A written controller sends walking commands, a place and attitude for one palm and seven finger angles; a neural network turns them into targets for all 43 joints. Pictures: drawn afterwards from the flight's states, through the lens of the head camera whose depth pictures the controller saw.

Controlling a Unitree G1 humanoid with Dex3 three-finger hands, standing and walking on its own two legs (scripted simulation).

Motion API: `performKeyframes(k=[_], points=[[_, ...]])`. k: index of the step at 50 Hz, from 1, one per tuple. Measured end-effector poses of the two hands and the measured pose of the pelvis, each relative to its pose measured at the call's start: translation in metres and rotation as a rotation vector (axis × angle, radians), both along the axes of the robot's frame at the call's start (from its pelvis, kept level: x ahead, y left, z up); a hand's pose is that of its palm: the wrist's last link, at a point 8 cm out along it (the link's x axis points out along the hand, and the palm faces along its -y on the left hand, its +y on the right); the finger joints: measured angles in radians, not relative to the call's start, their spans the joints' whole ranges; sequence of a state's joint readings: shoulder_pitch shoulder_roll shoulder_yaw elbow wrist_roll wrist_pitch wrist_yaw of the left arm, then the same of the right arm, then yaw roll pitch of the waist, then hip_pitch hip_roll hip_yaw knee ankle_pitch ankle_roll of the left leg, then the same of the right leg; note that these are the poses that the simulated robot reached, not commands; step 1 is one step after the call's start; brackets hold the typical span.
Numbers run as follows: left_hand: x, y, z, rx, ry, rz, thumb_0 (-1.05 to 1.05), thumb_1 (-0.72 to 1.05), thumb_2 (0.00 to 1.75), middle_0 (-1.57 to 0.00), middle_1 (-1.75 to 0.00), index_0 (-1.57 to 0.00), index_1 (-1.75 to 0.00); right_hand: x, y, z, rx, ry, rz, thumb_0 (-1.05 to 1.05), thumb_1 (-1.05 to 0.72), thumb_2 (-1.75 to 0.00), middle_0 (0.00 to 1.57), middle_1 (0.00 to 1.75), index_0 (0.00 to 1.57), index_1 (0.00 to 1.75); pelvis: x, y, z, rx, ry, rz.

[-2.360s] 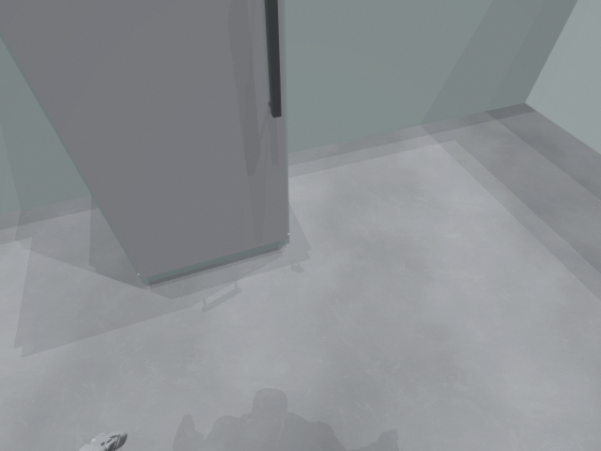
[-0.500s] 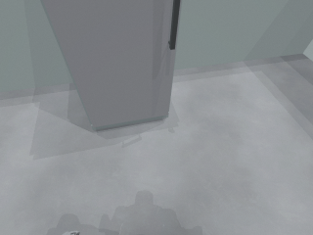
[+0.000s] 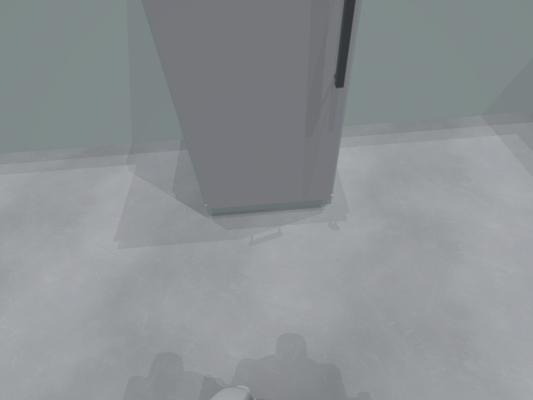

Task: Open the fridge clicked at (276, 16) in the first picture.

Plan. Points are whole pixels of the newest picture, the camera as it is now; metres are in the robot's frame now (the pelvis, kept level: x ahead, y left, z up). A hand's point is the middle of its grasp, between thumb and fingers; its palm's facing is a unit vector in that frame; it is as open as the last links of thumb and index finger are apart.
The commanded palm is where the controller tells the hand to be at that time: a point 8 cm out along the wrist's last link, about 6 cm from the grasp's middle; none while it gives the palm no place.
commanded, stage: take the last steps up to it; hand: right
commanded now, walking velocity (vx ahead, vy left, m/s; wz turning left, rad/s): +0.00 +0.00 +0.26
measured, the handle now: (347, 0) +1.02 -0.17 +0.16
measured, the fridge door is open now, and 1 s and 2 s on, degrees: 0 0 0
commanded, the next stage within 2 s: come to a stop and stand still in 1.50 s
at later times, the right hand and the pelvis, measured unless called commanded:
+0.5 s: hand out of the picture +0.04 -0.19 -0.17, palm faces -0.02 +0.98 -0.20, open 7.3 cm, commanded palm none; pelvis +0.05 -0.01 +0.00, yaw +4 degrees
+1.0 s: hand (414, 313) +0.32 -0.26 -0.16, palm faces -0.04 +0.99 -0.17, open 7.3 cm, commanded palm none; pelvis +0.22 -0.09 +0.00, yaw +4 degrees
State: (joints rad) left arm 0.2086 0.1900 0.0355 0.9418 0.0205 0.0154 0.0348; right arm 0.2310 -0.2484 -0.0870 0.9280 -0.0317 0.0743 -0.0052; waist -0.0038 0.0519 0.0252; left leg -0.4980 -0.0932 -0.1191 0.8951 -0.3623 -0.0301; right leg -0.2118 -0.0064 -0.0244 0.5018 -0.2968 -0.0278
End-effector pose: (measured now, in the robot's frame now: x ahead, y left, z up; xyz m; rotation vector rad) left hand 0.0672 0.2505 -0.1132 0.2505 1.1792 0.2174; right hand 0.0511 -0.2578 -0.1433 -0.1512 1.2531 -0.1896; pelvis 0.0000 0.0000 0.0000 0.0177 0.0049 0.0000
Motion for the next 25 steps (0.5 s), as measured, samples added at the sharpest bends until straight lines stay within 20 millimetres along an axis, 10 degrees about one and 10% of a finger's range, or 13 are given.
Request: performKeyframes(k=[7,16,25], points=[[-0.049,-0.012,-0.004,-0.026,0.058,0.079,0.01,0.9,0.89,-0.2,-0.3,-0.21,-0.3,0.015,-0.006,0.008,-0.01,-0.004,0.077,0.0,-0.91,-0.9,0.2,0.3,0.2,0.3,-0.003,-0.006,0.005,0.013,-0.012,0.065],[-0.125,-0.015,-0.039,-0.128,0.257,0.177,0.01,0.9,0.89,-0.2,-0.3,-0.21,-0.3,0.038,0.037,0.005,0.01,-0.06,0.145,0.0,-0.91,-0.9,0.2,0.3,0.2,0.3,0.008,0.007,-0.008,0.005,-0.018,0.082],[-0.066,-0.02,-0.024,-0.133,0.226,0.158,0.01,0.91,0.89,-0.2,-0.3,-0.2,-0.3,-0.015,0.023,0.004,0.025,0.132,0.05,0.0,-0.93,-0.9,0.2,0.3,0.2,0.3,0.048,-0.009,0.002,-0.008,-0.02,0.062]])
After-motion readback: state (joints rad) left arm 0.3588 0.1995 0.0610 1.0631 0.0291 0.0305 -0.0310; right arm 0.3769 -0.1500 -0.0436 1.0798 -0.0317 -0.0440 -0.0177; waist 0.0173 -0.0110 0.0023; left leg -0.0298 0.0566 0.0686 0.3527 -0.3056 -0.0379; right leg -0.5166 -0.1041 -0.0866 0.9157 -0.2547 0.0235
